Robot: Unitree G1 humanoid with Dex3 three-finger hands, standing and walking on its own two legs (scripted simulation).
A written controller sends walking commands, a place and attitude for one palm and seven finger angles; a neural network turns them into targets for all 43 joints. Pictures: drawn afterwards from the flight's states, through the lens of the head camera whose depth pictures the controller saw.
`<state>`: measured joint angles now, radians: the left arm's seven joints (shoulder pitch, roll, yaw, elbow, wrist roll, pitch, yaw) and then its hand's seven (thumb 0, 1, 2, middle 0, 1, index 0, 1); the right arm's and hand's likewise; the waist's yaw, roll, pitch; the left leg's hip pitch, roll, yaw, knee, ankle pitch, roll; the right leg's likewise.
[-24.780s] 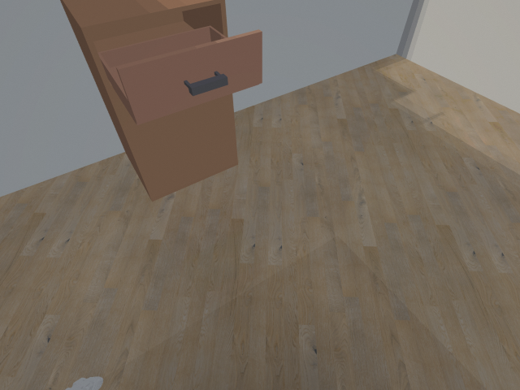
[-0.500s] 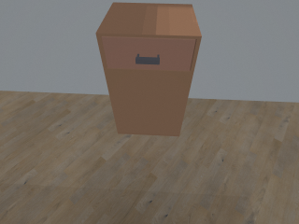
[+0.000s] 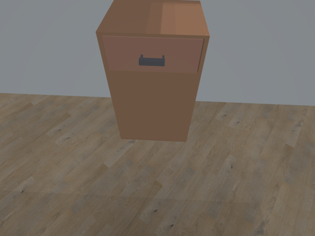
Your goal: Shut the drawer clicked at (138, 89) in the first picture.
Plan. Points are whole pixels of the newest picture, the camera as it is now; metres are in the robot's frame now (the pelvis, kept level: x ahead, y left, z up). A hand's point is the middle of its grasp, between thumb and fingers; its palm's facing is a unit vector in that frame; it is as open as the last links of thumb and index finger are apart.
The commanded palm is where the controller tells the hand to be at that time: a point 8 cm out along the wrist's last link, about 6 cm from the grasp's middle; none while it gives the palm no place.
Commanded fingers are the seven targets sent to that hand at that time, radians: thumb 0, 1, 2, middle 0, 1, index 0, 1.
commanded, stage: look to check the result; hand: left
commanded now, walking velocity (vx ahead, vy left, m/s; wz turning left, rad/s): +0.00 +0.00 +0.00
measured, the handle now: (152, 59) +0.87 +0.07 -0.03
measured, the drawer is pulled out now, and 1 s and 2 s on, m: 0.00 0.00 0.00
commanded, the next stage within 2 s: stand and wait in 0.34 s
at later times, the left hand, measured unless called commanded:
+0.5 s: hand out of the picture +0.01 +0.15 -0.17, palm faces +0.04 -0.98 -0.19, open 7.3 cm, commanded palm none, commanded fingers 0.00 0.90 0.90 -0.20 -0.30 -0.20 -0.30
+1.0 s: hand out of the picture +0.01 +0.13 -0.17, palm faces +0.04 -0.98 -0.19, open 7.3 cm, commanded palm none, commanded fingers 0.00 0.90 0.90 -0.20 -0.30 -0.20 -0.30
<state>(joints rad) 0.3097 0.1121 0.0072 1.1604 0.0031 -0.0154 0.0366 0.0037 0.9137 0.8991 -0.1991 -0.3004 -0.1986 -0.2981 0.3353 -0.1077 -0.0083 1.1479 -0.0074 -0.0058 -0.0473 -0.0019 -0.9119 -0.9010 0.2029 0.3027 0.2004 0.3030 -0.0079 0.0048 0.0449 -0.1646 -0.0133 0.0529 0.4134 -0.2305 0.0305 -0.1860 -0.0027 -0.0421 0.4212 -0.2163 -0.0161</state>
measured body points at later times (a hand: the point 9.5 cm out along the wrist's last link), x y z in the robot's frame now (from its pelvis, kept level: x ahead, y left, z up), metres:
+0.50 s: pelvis +0.01 -0.02 +0.00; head +0.02 -0.02 +0.45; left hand +0.00 +0.20 -0.16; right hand -0.01 -0.22 -0.17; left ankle +0.00 +0.10 -0.74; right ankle +0.01 -0.11 -0.74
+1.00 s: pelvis +0.01 -0.03 +0.00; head +0.03 -0.04 +0.45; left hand +0.01 +0.18 -0.16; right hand -0.01 -0.25 -0.17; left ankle +0.00 +0.10 -0.74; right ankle +0.01 -0.11 -0.74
